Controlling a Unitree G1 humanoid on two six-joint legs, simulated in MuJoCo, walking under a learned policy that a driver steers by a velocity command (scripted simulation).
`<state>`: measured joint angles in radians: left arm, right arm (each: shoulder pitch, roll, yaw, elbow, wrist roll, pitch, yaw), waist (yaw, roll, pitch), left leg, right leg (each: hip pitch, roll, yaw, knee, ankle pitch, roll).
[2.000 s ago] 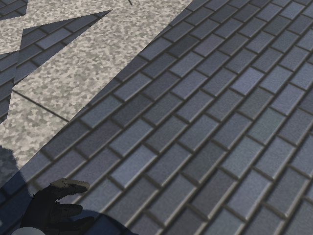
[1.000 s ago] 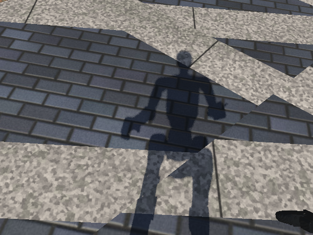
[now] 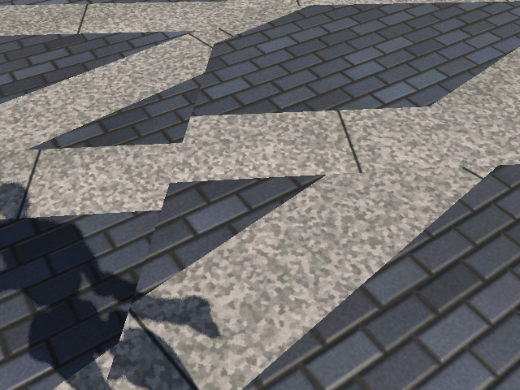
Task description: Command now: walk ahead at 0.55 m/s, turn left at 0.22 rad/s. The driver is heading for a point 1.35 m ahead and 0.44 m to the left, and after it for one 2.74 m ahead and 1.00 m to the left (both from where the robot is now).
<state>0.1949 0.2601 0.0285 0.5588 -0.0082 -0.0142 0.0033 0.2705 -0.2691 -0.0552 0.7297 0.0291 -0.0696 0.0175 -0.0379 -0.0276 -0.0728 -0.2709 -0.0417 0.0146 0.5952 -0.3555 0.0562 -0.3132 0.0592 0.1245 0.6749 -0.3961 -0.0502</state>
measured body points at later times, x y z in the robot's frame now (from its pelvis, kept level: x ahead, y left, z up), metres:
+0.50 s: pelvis +0.28 +0.01 +0.00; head +0.31 +0.03 +0.45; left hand +0.36 +0.32 -0.08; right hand +0.42 -0.25 -0.12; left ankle +0.10 +0.06 -0.63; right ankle +0.33 -0.10 -0.73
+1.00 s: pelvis +0.65 +0.25 +0.00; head +0.67 +0.25 +0.45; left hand +0.54 +0.49 -0.12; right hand +0.88 +0.09 -0.13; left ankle +0.62 +0.26 -0.72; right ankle +0.76 +0.10 -0.63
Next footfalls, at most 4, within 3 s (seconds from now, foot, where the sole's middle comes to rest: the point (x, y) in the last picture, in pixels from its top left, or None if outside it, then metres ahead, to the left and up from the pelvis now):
0.38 right None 0.37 -0.08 -0.76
0.82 left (146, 365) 0.64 0.29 -0.76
1.34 right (122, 266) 1.07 0.44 -0.90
1.66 left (52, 190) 1.45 0.77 -0.90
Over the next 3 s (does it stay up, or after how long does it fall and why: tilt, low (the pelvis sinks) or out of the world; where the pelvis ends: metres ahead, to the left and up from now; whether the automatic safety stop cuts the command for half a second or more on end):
stays up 2.49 0.79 -0.15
